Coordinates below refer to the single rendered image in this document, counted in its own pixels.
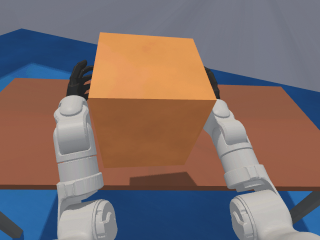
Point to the robot right upper arm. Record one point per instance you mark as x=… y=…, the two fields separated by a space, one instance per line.
x=262 y=215

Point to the carton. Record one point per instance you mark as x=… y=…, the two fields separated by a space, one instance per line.
x=150 y=98

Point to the robot left forearm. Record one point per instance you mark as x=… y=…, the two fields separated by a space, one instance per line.
x=75 y=147

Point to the table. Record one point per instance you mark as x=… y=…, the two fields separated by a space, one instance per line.
x=284 y=140

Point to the robot left upper arm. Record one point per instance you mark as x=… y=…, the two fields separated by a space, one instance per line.
x=90 y=220

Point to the robot right forearm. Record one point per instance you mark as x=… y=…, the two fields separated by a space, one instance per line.
x=242 y=169

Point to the right robot hand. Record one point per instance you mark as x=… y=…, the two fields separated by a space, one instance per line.
x=213 y=82

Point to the left robot hand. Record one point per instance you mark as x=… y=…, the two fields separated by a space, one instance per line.
x=76 y=83

